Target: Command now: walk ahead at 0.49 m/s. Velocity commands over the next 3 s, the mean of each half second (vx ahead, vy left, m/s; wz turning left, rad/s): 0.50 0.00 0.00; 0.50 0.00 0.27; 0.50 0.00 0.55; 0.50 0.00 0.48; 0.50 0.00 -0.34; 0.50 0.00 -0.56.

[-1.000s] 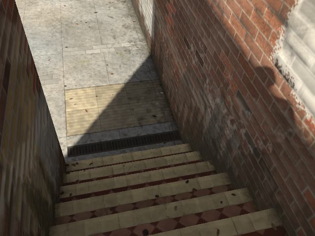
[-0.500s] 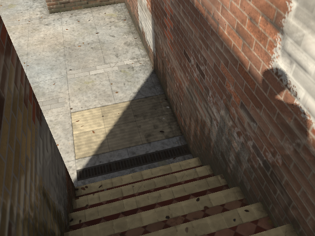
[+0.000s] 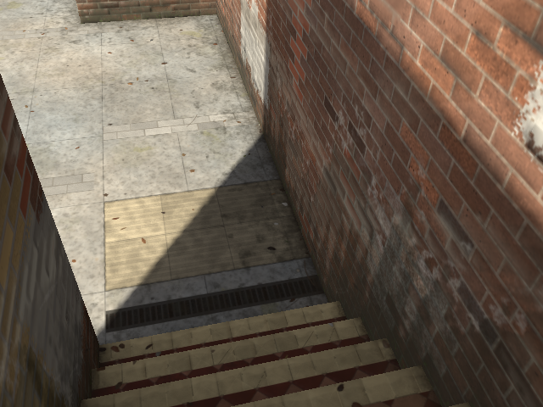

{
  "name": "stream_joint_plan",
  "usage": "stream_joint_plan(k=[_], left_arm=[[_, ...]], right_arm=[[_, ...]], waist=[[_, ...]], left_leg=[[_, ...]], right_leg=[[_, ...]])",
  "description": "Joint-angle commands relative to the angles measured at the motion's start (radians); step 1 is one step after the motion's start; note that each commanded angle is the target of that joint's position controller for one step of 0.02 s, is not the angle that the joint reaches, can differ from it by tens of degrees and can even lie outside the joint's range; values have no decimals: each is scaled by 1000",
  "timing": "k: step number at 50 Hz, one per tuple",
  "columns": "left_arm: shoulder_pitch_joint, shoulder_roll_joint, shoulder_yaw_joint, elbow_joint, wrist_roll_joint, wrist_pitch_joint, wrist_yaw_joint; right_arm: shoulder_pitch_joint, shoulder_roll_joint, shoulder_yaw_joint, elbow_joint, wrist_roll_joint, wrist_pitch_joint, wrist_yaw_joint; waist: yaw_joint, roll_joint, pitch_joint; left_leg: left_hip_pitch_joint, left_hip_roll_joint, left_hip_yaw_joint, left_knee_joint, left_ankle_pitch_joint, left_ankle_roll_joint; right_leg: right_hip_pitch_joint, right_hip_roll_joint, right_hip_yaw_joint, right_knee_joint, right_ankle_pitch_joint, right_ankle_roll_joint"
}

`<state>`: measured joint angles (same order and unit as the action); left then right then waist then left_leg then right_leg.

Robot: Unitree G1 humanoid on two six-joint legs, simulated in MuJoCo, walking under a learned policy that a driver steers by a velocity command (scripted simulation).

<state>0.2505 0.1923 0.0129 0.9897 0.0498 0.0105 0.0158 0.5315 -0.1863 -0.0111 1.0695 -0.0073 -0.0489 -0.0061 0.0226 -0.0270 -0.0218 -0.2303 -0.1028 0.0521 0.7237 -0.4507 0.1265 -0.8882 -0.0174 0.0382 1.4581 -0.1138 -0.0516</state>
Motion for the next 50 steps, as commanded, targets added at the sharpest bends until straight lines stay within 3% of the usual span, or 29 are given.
stream_joint_plan(k=[1, 2, 3, 7, 11, 12, 13, 14, 15, 16, 17, 18, 20, 21, 23, 25, 28, 33, 36, 38, 39, 40, 41, 42, 43, 44, 45, 47, 50], left_arm=[[39, 67, 22, 16, -2, -8, -19], [3, 102, 32, 7, -23, -21, -28], [-73, 86, 28, -9, -6, -38, -38], [-192, 57, 22, -48, 5, -31, -34], [-316, 38, 10, -143, -44, -70, -27], [-273, 38, 8, -150, -53, -80, -28], [-161, 47, 15, -105, -29, -76, -31], [24, 94, 30, -51, -51, -68, -22], [156, 126, 38, -3, -34, -73, -21], [216, 155, 56, 35, -21, -70, -22], [394, 206, 66, 80, -13, -65, -37], [407, 190, 51, 68, -31, -63, -52], [345, 208, 69, 58, -45, -49, -35], [259, 150, 48, 42, -33, -62, -24], [123, 70, 8, 11, -32, -77, -5], [186, 172, 37, 27, -17, -93, -3], [130, 78, 23, 44, -68, -117, 5], [164, 117, 24, 30, -39, -110, 10], [242, 118, 22, 61, 4, -73, 39], [290, 148, 30, 94, 17, -34, 61], [246, 150, 25, 93, -3, -39, 45], [307, 84, 26, 70, -14, -48, 29], [355, 69, 17, 43, -33, -50, 25], [221, 112, 17, -7, -17, -52, 19], [142, 111, 15, -42, -17, -54, 18], [13, 156, 34, -49, 9, -38, 17], [-18, 116, 28, -66, 18, -28, 12], [-61, 85, 19, -96, 12, -6, 1], [113, 63, 25, 3, 23, -1, 9]], right_arm=[[-48, -94, -3, -47, 17, -34, -21], [-63, -89, 1, -68, 31, -37, -24], [-56, -70, 4, -74, 54, -39, -24], [-4, -71, -7, -90, 3, -19, -18], [92, -50, -3, -53, -26, -20, -22], [82, -64, -10, -51, -28, -21, -22], [40, -79, -11, -36, -18, -18, -21], [11, -113, -21, -41, -37, -10, -16], [19, -113, -21, -30, -17, -15, -12], [34, -120, -29, -34, -19, -6, -21], [77, -69, -37, -38, -1, -5, -20], [108, -106, -28, -89, 22, 0, -45], [5, -114, -32, -88, -29, 5, -36], [-88, -120, -39, -114, -40, 3, -33], [-164, -83, -40, -124, -49, 31, -13], [-9, -39, -36, -34, -68, 56, -9], [-231, -94, -43, -146, -38, 38, 6], [-290, -53, -15, -136, -28, 20, 17], [-341, -90, -19, -172, -5, -3, 8], [-137, -125, -48, -102, 9, 8, 12], [107, -140, -56, -21, -9, 8, 14], [154, -236, -80, 8, -1, 11, 32], [151, -194, -58, -9, 13, 20, 51], [163, -205, -60, -20, 23, 36, 52], [179, -291, -80, -15, 6, 46, 35], [85, -206, -59, -37, 4, 54, 29], [61, -168, -38, -31, -7, 39, 20], [-77, -58, 13, -82, -3, -2, -2], [-65, -175, -24, -86, -4, -10, -17]], waist=[[78, 165, 151], [72, 122, 144], [46, 86, 128], [-60, 98, 165], [-202, 46, 232], [-204, 49, 221], [-151, 118, 150], [-72, 134, 32], [-18, 92, 38], [15, -29, 96], [42, -203, -46], [18, -109, -168], [24, -46, -93], [-1, -9, -34], [-90, -23, 160], [-112, -84, 45], [-105, -18, 83], [-37, -40, 148], [44, -46, 241], [-4, -49, 106], [-122, 3, 2], [-84, 292, -34], [-34, 266, -111], [-105, 180, -109], [-124, 187, -77], [-101, 18, 52], [-64, 72, 99], [28, 4, 205], [64, 154, 73]], left_leg=[[-287, 256, -334, -230, 298, 71], [-263, 214, -280, -167, 210, 55], [-270, 197, -272, -128, 98, 41], [-197, 172, -303, -12, 93, 62], [-41, 138, -276, 163, 405, 59], [-22, 137, -266, 235, 503, 70], [-51, 171, -305, 341, 620, 83], [13, 166, -316, 462, 755, 78], [-30, 154, -268, 648, 921, 52], [-190, 72, -196, 943, 666, 27], [-638, -69, -93, 1357, -490, -24], [-865, 13, -156, 1269, -479, -11], [-909, 81, -175, 1197, -285, 2], [-881, 103, -250, 991, -35, -22], [-530, 92, -169, 499, 289, -116], [-345, 87, -91, 581, 417, -123], [-389, 116, -129, 163, 894, -98], [-100, 51, -33, 15, 974, -81], [-250, 135, -76, -326, 761, -32], [-27, 151, -52, -459, 580, 1], [271, 72, 87, -340, 771, 9], [465, 259, -164, -240, 1196, 106], [673, 350, -312, 58, 1319, 118], [651, 392, -383, -40, 1056, 167], [537, 500, -613, -206, 450, 280], [316, 429, -630, -294, 88, 248], [189, 438, -670, -265, 69, 247], [-255, 279, -476, -294, 197, 152], [-360, 227, -421, -222, 618, 128]], right_leg=[[117, -47, 40, -253, 434, 16], [117, -37, 15, -412, 568, 2], [183, -35, -1, -548, 726, -2], [225, -2, -47, -652, 646, -4], [286, 25, -94, -992, 501, 26], [340, 21, -101, -1093, 480, 25], [462, 7, -61, -951, 500, -4], [575, -20, -12, -1075, 437, -42], [713, 10, -101, -1125, 504, -54], [864, -59, -63, -1336, 548, -89], [1348, -291, 115, -883, 1227, -194], [1526, -384, 203, -743, 1026, -208], [1211, -373, 271, -859, 370, -287], [986, -342, 284, -914, 64, -259], [406, -227, 145, -1001, 123, -196], [384, -229, 151, -935, 411, -217], [351, -101, 78, -809, -144, -119], [262, -106, 18, -617, -220, -103], [553, -141, 44, -413, 14, -129], [647, -167, 61, -154, 293, -182], [496, -119, -26, 129, 380, -157], [197, 67, -100, 650, -482, -108], [-151, 49, -105, 762, -758, -88], [-315, 25, -72, 706, -656, -89], [-399, -8, 0, 562, -597, -62], [-385, -33, 6, 482, -536, -32], [-376, -61, 60, 370, -372, 0], [-101, -45, 4, -94, -38, 87], [255, -13, -44, -140, 213, 88]])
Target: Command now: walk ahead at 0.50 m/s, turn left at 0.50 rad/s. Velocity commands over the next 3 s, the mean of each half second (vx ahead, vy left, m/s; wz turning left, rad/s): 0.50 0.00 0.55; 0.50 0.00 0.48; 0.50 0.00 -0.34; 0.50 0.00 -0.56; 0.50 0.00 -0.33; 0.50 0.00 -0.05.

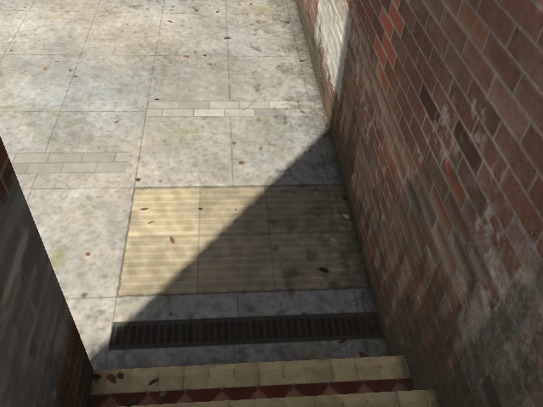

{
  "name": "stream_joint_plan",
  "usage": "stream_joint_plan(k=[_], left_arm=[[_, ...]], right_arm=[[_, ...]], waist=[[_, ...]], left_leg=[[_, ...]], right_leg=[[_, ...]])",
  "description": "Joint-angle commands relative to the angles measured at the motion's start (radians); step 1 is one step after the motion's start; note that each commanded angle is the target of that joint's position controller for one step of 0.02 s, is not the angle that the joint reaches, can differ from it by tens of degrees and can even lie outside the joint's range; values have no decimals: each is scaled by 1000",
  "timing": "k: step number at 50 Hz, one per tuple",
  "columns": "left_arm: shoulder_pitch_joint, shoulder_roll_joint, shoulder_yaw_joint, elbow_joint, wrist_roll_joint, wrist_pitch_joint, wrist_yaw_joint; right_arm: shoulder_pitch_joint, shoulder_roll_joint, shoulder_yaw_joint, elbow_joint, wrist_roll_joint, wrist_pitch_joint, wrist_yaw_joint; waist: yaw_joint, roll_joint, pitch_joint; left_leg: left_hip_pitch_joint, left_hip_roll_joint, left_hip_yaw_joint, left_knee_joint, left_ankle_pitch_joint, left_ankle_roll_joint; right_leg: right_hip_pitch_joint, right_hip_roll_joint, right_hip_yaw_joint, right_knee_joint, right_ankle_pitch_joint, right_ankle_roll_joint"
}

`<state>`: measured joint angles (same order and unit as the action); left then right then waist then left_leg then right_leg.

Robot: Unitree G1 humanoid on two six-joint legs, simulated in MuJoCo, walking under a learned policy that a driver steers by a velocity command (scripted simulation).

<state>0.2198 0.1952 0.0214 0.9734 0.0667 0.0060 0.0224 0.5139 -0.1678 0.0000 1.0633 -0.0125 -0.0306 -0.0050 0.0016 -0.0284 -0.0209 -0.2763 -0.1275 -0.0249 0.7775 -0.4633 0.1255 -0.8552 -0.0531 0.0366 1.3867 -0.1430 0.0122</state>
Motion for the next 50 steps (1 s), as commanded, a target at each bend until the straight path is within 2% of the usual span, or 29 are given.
stream_joint_plan(k=[1, 3, 5, 10, 12, 14, 15, 16, 17, 18, 20, 21, 23, 26, 27, 29, 31, 35, 37, 40, 41, 42, 43, 44, 45, 46, 47, 48, 50], left_arm=[[82, 116, 34, -13, -12, -11, -8], [-84, 113, 28, -67, -7, -32, -19], [-117, 59, 20, -88, -10, -31, -23], [-56, 72, 25, -132, -27, -63, -19], [-85, 46, 19, -180, -63, -79, -11], [217, 86, 35, -104, -74, -79, -6], [353, 148, 61, -63, -74, -71, -2], [409, 202, 62, -81, -49, -55, -20], [443, 191, 58, -73, -65, -50, -54], [434, 156, 54, -83, -63, -66, -65], [411, 195, 64, -60, -58, -77, -41], [345, 103, 27, -56, -46, -96, -38], [244, 30, -17, -61, -59, -105, -25], [264, 150, 1, -63, -49, -117, -20], [233, 124, 0, -61, -67, -121, -13], [260, 115, -4, -37, -80, -129, -14], [249, 122, -6, -45, -54, -113, -11], [353, 127, 6, -7, -6, -100, -6], [392, 125, 7, 21, -10, -91, 9], [320, 178, 28, 32, -15, -85, 16], [290, 186, 35, 18, -21, -76, 12], [254, 147, 38, -2, -6, -79, 9], [340, 107, 18, -66, -40, -74, -5], [336, 136, 16, -52, -23, -62, -6], [321, 125, 19, -59, -19, -45, -4], [264, 179, 34, -47, -3, -38, -1], [214, 148, 33, -45, 8, -34, 7], [142, 128, 28, -64, -3, -24, 4], [153, 104, 29, -35, 0, 10, 0]], right_arm=[[-26, -152, -29, -57, 23, -36, -26], [-10, -99, -17, -85, 31, -37, -42], [-43, -122, -23, -121, 17, -36, -43], [-21, -109, -29, -123, -11, -24, -21], [5, -113, -34, -109, -35, 3, -38], [-36, -155, -42, -120, -21, 21, -26], [-37, -139, -51, -130, -12, 11, -6], [69, -81, -47, -175, 52, 4, -12], [74, -89, -32, -187, 38, 7, -35], [-53, -133, -45, -196, 0, 12, -45], [-225, -130, -50, -245, -48, 40, -31], [-348, -126, -56, -279, -64, 55, -30], [-316, -67, -40, -274, -34, 69, -10], [-174, -60, -53, -161, -32, 78, -6], [-223, -92, -64, -176, -30, 65, -1], [-351, -105, -67, -198, -31, 48, 23], [-449, -71, -58, -206, -12, 38, 46], [-679, -76, -53, -287, 7, 29, 55], [-664, -88, -51, -291, 7, 15, 51], [-159, -187, -82, -118, 9, 48, 19], [-23, -223, -100, -65, -28, 53, 22], [19, -266, -120, -48, -34, 41, 27], [34, -266, -93, -65, -8, 31, 32], [78, -228, -96, -49, 15, 33, 24], [49, -279, -108, -55, 12, 30, 4], [-97, -166, -76, -116, 6, 20, 2], [-98, -156, -62, -107, -5, -5, -3], [-147, -106, -37, -105, -4, -27, -6], [-127, -192, -55, -91, 4, -55, -6]], waist=[[74, 117, 103], [10, 54, 101], [-11, 92, 79], [-75, 163, 89], [-136, 129, 128], [17, 86, 41], [69, -49, -9], [10, -216, -182], [40, -189, -231], [74, -60, -165], [66, -85, 6], [30, 22, 139], [-84, 5, 212], [-106, -118, 106], [-115, -88, 126], [-55, -69, 140], [-6, -13, 137], [156, -65, 260], [182, -53, 250], [-42, -27, 21], [-117, 103, -16], [-139, 273, 12], [-65, 299, -130], [-107, 168, -222], [-74, 174, -186], [-16, -13, -97], [-29, 79, -25], [15, 7, 111], [48, 69, 99]], left_leg=[[-203, 191, -313, -193, 471, 110], [-201, 139, -333, -125, 183, 98], [-229, 126, -367, -70, 140, 106], [-140, 85, -402, 200, 324, 115], [-77, 47, -376, 294, 502, 108], [-156, 10, -322, 626, 537, 108], [-398, -54, -244, 998, 107, 67], [-727, -86, -128, 1370, -538, 21], [-883, -9, -82, 1400, -471, 38], [-936, 41, -86, 1350, -285, 43], [-993, 99, -63, 1306, -137, 7], [-1010, 111, -144, 1142, 100, -21], [-727, 97, -119, 719, 382, -84], [-486, 84, -35, 654, 618, -81], [-537, 103, -87, 441, 810, -61], [-534, 115, -116, 203, 1020, -43], [-359, 83, -24, 93, 1157, -41], [-429, 138, 43, -230, 975, -50], [-363, 174, 67, -370, 914, -35], [164, 155, 108, -471, 821, -14], [414, 150, 96, -458, 768, 11], [564, 218, 17, -265, 981, 44], [799, 375, -151, 42, 1429, 137], [794, 449, -279, -102, 1082, 216], [670, 584, -460, -289, 536, 327], [442, 523, -395, -387, 180, 260], [240, 546, -435, -348, 334, 254], [-18, 468, -295, -373, 507, 182], [-195, 383, -143, -377, 755, 116]], right_leg=[[114, -7, 7, -256, 425, 3], [146, 19, -15, -508, 643, -7], [275, 60, -23, -565, 669, -3], [392, 92, 12, -700, 592, -29], [482, 105, -42, -987, 512, -25], [796, 14, -20, -1160, 568, -49], [1099, -96, 83, -1114, 746, -95], [1476, -337, 201, -621, 1268, -160], [1492, -392, 220, -583, 1154, -181], [1329, -368, 226, -702, 780, -224], [971, -407, 399, -855, 235, -328], [763, -319, 300, -846, 168, -249], [322, -220, 115, -882, 167, -128], [289, -227, 68, -860, 318, -117], [355, -162, 6, -801, 148, -72], [437, -157, 0, -748, -100, -61], [379, -156, -36, -701, -332, -83], [606, -181, -37, -593, -110, -134], [679, -189, -29, -504, 50, -147], [647, -145, -73, -16, 338, -165], [434, -57, -140, 331, -33, -136], [117, 60, -190, 680, -689, -112], [-181, 20, -86, 723, -800, -80], [-227, -6, -26, 610, -682, -80], [-295, 3, -21, 565, -608, -69], [-184, -26, 17, 341, -399, -52], [-91, -8, 115, 237, -279, -41], [33, 3, 150, -41, -107, -5], [311, 59, 55, -159, 66, 8]])
Over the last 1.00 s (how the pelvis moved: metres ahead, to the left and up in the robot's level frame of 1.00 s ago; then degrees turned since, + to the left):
0.51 0.02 -0.39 10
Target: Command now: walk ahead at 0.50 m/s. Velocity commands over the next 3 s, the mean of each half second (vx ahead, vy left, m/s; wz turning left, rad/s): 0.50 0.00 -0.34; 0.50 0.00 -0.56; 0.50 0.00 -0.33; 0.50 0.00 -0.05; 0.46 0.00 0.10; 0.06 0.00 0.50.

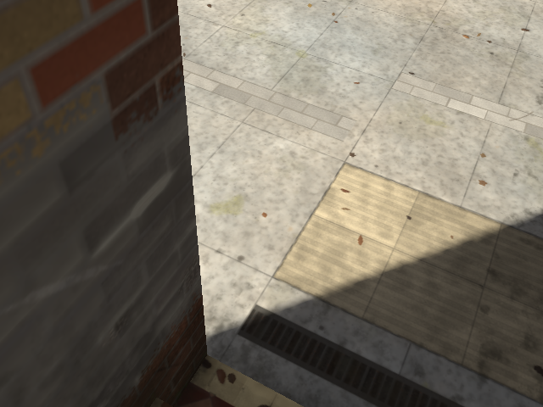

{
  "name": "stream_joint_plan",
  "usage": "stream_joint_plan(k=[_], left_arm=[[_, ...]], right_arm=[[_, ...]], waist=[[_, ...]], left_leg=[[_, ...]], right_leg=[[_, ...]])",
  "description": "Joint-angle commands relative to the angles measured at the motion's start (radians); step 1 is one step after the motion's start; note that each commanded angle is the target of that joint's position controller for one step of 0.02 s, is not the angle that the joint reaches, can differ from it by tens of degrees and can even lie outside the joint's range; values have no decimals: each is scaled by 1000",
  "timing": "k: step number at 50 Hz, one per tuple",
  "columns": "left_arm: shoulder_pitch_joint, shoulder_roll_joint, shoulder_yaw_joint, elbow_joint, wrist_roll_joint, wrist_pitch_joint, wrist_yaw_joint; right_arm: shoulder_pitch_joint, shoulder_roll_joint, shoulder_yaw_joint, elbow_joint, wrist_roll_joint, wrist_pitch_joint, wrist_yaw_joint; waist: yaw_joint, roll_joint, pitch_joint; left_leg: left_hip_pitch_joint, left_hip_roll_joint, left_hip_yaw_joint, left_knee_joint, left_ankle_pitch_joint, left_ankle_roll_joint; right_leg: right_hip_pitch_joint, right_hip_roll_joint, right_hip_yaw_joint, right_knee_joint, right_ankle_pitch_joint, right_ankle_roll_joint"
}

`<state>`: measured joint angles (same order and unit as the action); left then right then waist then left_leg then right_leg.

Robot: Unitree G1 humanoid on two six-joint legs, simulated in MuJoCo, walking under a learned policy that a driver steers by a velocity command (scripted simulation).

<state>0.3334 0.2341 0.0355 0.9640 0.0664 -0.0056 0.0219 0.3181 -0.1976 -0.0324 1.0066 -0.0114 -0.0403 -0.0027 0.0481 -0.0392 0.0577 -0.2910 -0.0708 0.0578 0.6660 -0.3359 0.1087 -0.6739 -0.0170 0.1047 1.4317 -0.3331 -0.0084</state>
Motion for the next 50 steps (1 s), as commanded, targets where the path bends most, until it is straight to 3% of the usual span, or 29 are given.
stream_joint_plan(k=[1, 3, 5, 12, 16, 17, 18, 19, 20, 21, 22, 23, 25, 27, 28, 30, 31, 33, 36, 39, 41, 42, 44, 45, 46, 47, 48, 49, 50], left_arm=[[94, 68, 22, -18, -12, 27, -5], [65, 93, 35, -30, -36, 22, -27], [-73, 41, 21, -80, -16, 31, -37], [-212, 38, 23, -129, -17, 18, -46], [-198, 30, 18, -133, -53, -9, -32], [-87, 46, 36, -102, -66, -6, -33], [142, 66, 53, -29, -60, -8, -30], [221, 126, 74, -1, -46, -5, -37], [320, 162, 68, 45, -46, -12, -57], [297, 167, 61, 32, -93, -16, -56], [277, 150, 51, 2, -107, -12, -56], [268, 193, 58, 11, -66, -7, -38], [197, 115, 15, 12, -54, -20, -25], [69, 41, -25, -33, -63, -64, -9], [63, 62, -21, -43, -65, -66, -6], [106, 135, 6, -22, -76, -62, 4], [130, 100, -3, -4, -88, -64, 8], [166, 61, -8, -12, -95, -67, 20], [167, 49, -10, -53, -67, -58, 22], [179, 31, -8, -50, -39, -65, 7], [164, 28, -9, -36, -27, -63, -1], [193, 10, -7, -43, -18, -60, 0], [173, 21, -8, -7, 3, -38, 4], [141, 63, 4, -8, -5, -32, 1], [137, 71, 20, -7, -19, -39, -23], [268, 29, 22, -37, -90, -42, -16], [296, 35, 4, -30, -77, -34, 11], [206, 68, 10, -23, -50, -27, 14], [58, 45, 9, -40, 7, -13, 3]], right_arm=[[54, -171, -29, -33, 3, -59, -6], [90, -89, -21, -5, 21, -71, -10], [94, -33, 2, -3, 22, -49, -36], [160, -93, -2, -27, -14, -30, -51], [207, -137, -21, -15, -29, -22, -51], [232, -162, -34, 9, -51, -3, -55], [160, -163, -30, -3, -37, -4, -49], [131, -133, -33, -29, -33, 4, -55], [149, -7, -18, -52, -19, -5, -41], [145, -48, -8, -113, -21, 1, -42], [71, -88, -16, -124, -22, 5, -40], [44, -70, -6, -133, -27, 4, -44], [-63, -59, -6, -123, -66, 32, -39], [-162, -44, 1, -179, -46, 54, -30], [-199, -28, 5, -200, -61, 53, -19], [-51, -59, -8, -124, -45, 51, -25], [-89, -119, -32, -140, -25, 37, -24], [-224, -122, -25, -166, -43, 16, -10], [-309, -64, -15, -198, -49, -2, 3], [-338, -77, -15, -240, -15, -25, -8], [-231, -77, -22, -210, -7, -45, -1], [-236, -72, -16, -226, 6, -53, -4], [-10, -76, -29, -173, 21, -64, -15], [152, -112, -48, -130, 28, -62, -14], [265, -168, -75, -91, 30, -39, -11], [292, -197, -68, -105, -28, -33, 15], [329, -180, -63, -112, -13, -33, 39], [323, -129, -51, -137, 8, -40, 47], [221, -81, -42, -132, 16, -39, 39]], waist=[[40, 120, -20], [25, 121, -19], [-13, 165, 23], [-80, 103, 118], [-108, 45, 157], [-73, 66, 62], [37, 84, -42], [87, -67, -55], [41, -245, -119], [7, -190, -222], [35, -59, -209], [34, -61, -178], [-34, 18, -10], [-108, 85, 99], [-87, 45, 62], [-112, -78, -42], [-108, -43, -13], [-42, 4, 1], [10, -2, 3], [55, -60, 71], [44, -94, 27], [76, -36, 68], [-10, -43, 23], [-89, 17, -2], [-135, 148, -75], [-36, 287, -194], [-67, 274, -303], [-109, 170, -257], [-95, 57, -100]], left_leg=[[-143, 288, -177, -201, 670, 98], [-59, 233, -149, -108, 400, 25], [-62, 257, -192, -54, 185, 11], [-181, 248, -136, 161, -16, 39], [-60, 284, -110, 401, 268, 57], [0, 285, -90, 530, 365, 87], [-101, 258, -30, 789, 636, 77], [-216, 140, 7, 1241, 320, 53], [-685, 32, 81, 1601, -560, 5], [-895, 84, 24, 1605, -494, 10], [-966, 100, -11, 1540, -455, -3], [-1011, 128, -108, 1407, -354, -19], [-1000, 162, -155, 1246, -107, -80], [-747, 136, -105, 779, 212, -168], [-593, 114, -63, 673, 310, -188], [-475, 121, -92, 703, 452, -177], [-535, 140, -143, 506, 571, -169], [-480, 130, -136, 263, 784, -147], [-418, 79, -136, 133, 818, -127], [-303, 38, -120, -100, 716, -128], [-183, 40, -154, -2, 768, -116], [-191, 40, -143, -234, 687, -119], [87, 77, -112, -375, 806, -103], [277, 144, -126, -503, 903, -82], [543, 205, -182, -452, 907, -80], [909, 415, -272, 25, 1507, -17], [1002, 486, -327, 128, 1291, 32], [853, 440, -307, 32, 923, 40], [553, 303, -263, -66, 669, -16]], right_leg=[[138, 41, -5, -247, 465, 1], [36, 30, 80, -419, 697, -24], [-36, 54, 116, -467, 801, -15], [146, 77, 6, -685, 855, -29], [256, -8, -79, -1011, 588, -100], [395, -7, -81, -1077, 488, -120], [678, 64, -215, -985, 625, -149], [759, -35, -13, -1228, 623, -240], [1080, -180, 81, -704, 1322, -264], [1159, -232, 206, -670, 1264, -289], [1062, -264, 283, -741, 1021, -312], [912, -335, 440, -897, 338, -384], [600, -269, 511, -960, -26, -344], [156, -108, 354, -1004, 119, -257], [68, -81, 349, -1028, 158, -255], [176, -89, 354, -970, 409, -248], [268, -38, 307, -918, 331, -241], [288, 4, 309, -849, 114, -237], [315, 36, 389, -752, 83, -245], [320, 97, 352, -643, 209, -227], [304, 88, 392, -519, 196, -248], [380, 124, 369, -504, 214, -236], [350, 156, 314, -223, 369, -229], [263, 163, 279, -2, 294, -230], [69, 228, 187, 274, -156, -194], [-277, 254, 69, 625, -664, -142], [-465, 158, 31, 694, -613, -150], [-512, 115, 4, 611, -468, -142], [-490, 97, -44, 603, -287, -176]])
Over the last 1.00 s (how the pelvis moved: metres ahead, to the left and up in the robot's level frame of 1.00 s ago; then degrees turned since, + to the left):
0.45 0.10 -0.38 29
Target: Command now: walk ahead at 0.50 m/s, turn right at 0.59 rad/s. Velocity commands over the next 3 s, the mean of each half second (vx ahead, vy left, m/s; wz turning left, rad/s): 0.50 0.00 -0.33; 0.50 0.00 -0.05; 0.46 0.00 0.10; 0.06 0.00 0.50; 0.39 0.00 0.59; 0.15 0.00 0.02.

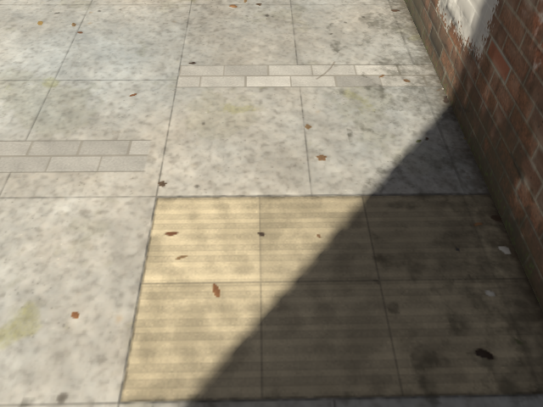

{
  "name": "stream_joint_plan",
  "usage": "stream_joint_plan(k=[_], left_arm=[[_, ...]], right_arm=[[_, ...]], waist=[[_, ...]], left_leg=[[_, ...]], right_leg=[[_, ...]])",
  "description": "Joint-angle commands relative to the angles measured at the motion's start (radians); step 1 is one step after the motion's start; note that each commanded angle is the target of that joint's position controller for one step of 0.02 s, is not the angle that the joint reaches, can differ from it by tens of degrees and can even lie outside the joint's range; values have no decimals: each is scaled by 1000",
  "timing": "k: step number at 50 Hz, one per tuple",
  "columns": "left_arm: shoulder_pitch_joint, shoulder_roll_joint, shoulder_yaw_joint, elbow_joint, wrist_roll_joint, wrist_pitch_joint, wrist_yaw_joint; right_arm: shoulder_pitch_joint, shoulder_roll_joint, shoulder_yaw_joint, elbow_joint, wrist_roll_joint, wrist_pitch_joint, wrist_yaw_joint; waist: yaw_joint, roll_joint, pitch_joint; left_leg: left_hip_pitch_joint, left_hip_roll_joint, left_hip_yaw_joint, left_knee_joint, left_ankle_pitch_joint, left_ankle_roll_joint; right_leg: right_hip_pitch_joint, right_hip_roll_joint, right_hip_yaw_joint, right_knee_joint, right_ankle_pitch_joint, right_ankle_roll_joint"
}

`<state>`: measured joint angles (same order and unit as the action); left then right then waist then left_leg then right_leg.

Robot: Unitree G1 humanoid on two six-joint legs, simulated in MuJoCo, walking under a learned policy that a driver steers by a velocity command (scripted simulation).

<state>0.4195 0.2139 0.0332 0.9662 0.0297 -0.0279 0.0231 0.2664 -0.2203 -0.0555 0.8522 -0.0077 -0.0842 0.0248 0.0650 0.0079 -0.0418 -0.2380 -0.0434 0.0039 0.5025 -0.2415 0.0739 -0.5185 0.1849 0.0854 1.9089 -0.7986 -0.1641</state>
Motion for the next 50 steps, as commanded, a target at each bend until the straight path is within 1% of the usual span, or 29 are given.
stream_joint_plan(k=[1, 3, 4, 5, 6, 7, 8, 10, 14, 16, 18, 20, 21, 22, 23, 25, 26, 29, 32, 34, 36, 38, 39, 40, 41, 42, 44, 46, 50], left_arm=[[-71, 68, 8, -97, 47, 20, -18], [-219, 73, 14, -106, 44, 23, -12], [-246, 79, 12, -106, 8, 8, -23], [-267, 62, 14, -94, 34, -4, -32], [-188, 35, 15, -20, 50, 2, -33], [-181, 34, 13, -11, 54, -5, -36], [-237, 48, 17, -27, 22, -18, -48], [-367, 8, 1, -49, 7, -32, -74], [-532, 6, -15, -109, 4, -46, -70], [-551, 14, -21, -122, -14, -55, -66], [-483, 33, -19, -92, -13, -62, -59], [-216, 74, 3, 10, 5, -59, -64], [-88, 105, 12, 52, 20, -40, -67], [93, 184, 30, 106, 26, -29, -72], [162, 183, 27, 105, 8, -28, -69], [106, 186, 41, 100, 4, -25, -24], [20, 116, 17, 84, 1, -40, -12], [-122, 57, -8, 42, 22, -67, -3], [-132, 80, 5, 23, -18, -88, -14], [-71, 112, 16, 31, -34, -84, -24], [-9, 131, 20, 53, -28, -69, -29], [5, 129, 18, 58, -19, -58, -29], [29, 98, 6, 67, -3, -58, -27], [81, 32, -11, 37, -11, -63, -30], [121, 14, -8, 31, -14, -58, -35], [14, 106, 10, 15, 13, -46, -34], [-100, 80, 11, -41, -2, -48, -45], [-54, 55, 11, -27, 13, -31, -47], [-134, 37, 16, -55, -3, -11, -43]], right_arm=[[325, -149, -36, 46, 9, 0, -16], [257, -52, 2, 80, 3, -24, -26], [157, -31, 10, 52, -2, -33, -38], [155, -77, 3, 52, -2, -40, -55], [228, -135, -10, 88, -6, -37, -59], [297, -92, -8, 137, 17, -38, -74], [276, -30, 18, 125, 20, -35, -72], [231, -1, 29, 115, 16, -36, -61], [323, -24, 27, 164, -12, -36, -52], [359, -30, 25, 198, -36, -15, -49], [395, -26, 30, 237, -50, 12, -53], [412, -12, 32, 276, -44, 34, -64], [369, -6, 28, 278, -30, 20, -54], [386, 2, 16, 251, -1, 22, -54], [362, -65, 9, 190, 44, 17, -76], [170, -44, 23, 124, 2, 18, -61], [91, -72, 10, 115, -35, 17, -52], [42, 33, 30, 110, -58, 39, -16], [78, 52, 54, 121, -22, 6, -8], [-10, 9, 47, 113, -13, 2, -10], [-100, -22, 38, 84, -18, 9, -7], [0, -45, 20, 117, -29, 3, -10], [133, -73, 7, 152, -25, -7, -13], [277, -180, -14, 162, -38, -22, -19], [326, -243, -32, 182, -14, -1, -15], [233, -180, -18, 172, 3, 13, -17], [80, -105, 5, 144, -15, 17, -19], [58, -46, 23, 154, -11, 6, -25], [102, -75, 20, 169, 0, -14, -28]], waist=[[-84, 205, -2], [-45, 71, 187], [9, -21, 242], [-20, -40, 214], [-20, 41, 138], [-25, 84, 91], [-19, 111, 119], [-41, 37, 140], [-142, 10, 250], [-197, 77, 274], [-194, 28, 225], [-91, 27, 153], [3, -94, 84], [16, -211, -105], [60, -154, -267], [62, -142, -163], [14, 23, -49], [-124, -5, 180], [-144, -109, 90], [-105, -120, 92], [-74, -98, 130], [-128, -50, 95], [-191, -12, 34], [-217, 161, -96], [-207, 338, -213], [-186, 177, -84], [-126, 97, 94], [-66, 101, 113], [-43, 86, 102]], left_leg=[[382, 439, -462, 69, 416, 153], [55, 363, -375, 42, 395, 93], [-226, 263, -217, -45, 339, 54], [-262, 285, -197, -51, 435, 88], [-203, 288, -199, 9, 624, 77], [-37, 262, -203, 107, 528, 46], [-33, 180, -137, 147, 351, 9], [-220, 147, -77, 157, 65, 16], [-119, 152, -121, 267, 61, 60], [47, 145, -156, 340, 227, 88], [167, 142, -141, 480, 437, 105], [8, 157, -188, 784, 484, 139], [-147, 56, -58, 1075, 89, 100], [-551, -47, 14, 1513, -713, 37], [-803, -11, -35, 1571, -704, 39], [-992, 61, -42, 1420, -498, 48], [-929, 97, -93, 1210, -282, 38], [-457, 153, -48, 660, -34, -61], [-133, 133, -25, 326, 225, -60], [-93, 88, 16, 239, 269, -52], [-121, 73, 47, 178, 162, -38], [41, 18, 92, 95, 88, -19], [190, 39, 18, 61, 38, 0], [378, 305, -376, -31, -27, 83], [502, 457, -741, -202, -111, 193], [419, 398, -659, -198, -369, 161], [186, 326, -466, -253, -272, 126], [60, 277, -329, -277, -24, 112], [13, 249, -188, -319, 188, 135]], right_leg=[[-680, -155, -40, 144, 221, 4], [-638, -201, 104, -212, 518, 60], [-394, -199, 90, -578, 700, 115], [-262, -166, 36, -729, 804, 133], [-190, -150, 1, -634, 893, 115], [-307, -163, 79, -680, 1012, 91], [-344, -132, 61, -851, 1119, 76], [-65, -105, -43, -1055, 1420, 65], [-62, -123, -118, -1227, 1306, 89], [-133, -148, -92, -1357, 1179, 89], [-51, -174, -134, -1506, 1118, 72], [342, -242, -82, -1709, 1093, 47], [582, -244, -120, -1729, 1256, 34], [1051, -469, 60, -1277, 1794, -82], [1249, -580, 208, -1151, 1765, -152], [1010, -593, 345, -1417, 804, -215], [772, -540, 310, -1497, 601, -156], [68, -430, 194, -1664, 816, -127], [-6, -341, 40, -1617, 964, -64], [80, -326, 45, -1618, 901, -53], [191, -351, 75, -1593, 910, -54], [238, -317, 35, -1421, 1046, -31], [218, -263, -21, -1211, 1061, -8], [63, -178, -114, -844, 805, 38], [-137, -70, -111, -598, 239, 52], [-246, -148, -52, -551, 294, 44], [-248, -223, -49, -642, 466, 56], [-136, -250, -58, -730, 516, 92], [-109, -249, -86, -869, 618, 139]])
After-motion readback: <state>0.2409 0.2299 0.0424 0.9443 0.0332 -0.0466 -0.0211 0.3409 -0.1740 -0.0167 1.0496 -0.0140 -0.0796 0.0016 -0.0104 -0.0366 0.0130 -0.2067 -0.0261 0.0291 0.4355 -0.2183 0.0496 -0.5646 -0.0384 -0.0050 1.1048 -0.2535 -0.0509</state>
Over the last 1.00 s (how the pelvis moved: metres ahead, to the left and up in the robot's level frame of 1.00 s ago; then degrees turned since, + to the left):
0.49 -0.11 -0.38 -30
